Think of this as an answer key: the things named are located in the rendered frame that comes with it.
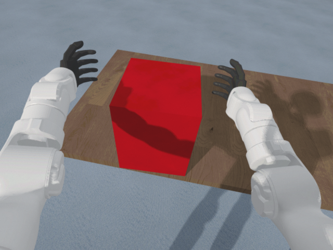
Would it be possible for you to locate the table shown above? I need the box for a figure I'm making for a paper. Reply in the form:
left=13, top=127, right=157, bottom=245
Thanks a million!
left=60, top=49, right=333, bottom=211

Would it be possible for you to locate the robot left forearm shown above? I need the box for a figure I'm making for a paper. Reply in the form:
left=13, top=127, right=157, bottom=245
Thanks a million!
left=0, top=67, right=77, bottom=156

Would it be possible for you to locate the left robot upper arm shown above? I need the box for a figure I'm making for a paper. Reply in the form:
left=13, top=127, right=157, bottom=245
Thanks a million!
left=0, top=145, right=65, bottom=250

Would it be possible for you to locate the carton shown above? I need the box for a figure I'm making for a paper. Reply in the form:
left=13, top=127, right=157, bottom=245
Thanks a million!
left=109, top=58, right=202, bottom=176

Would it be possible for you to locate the robot right forearm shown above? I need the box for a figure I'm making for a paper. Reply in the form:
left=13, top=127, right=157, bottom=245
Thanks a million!
left=226, top=86, right=321, bottom=202

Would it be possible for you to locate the right robot hand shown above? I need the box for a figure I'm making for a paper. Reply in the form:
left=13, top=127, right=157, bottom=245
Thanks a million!
left=212, top=59, right=247, bottom=100

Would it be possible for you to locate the left robot hand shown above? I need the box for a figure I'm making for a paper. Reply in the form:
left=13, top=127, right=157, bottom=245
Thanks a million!
left=60, top=41, right=98, bottom=87

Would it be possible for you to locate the right robot upper arm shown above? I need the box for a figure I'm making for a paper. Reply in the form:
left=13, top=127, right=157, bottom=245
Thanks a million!
left=251, top=166, right=333, bottom=250

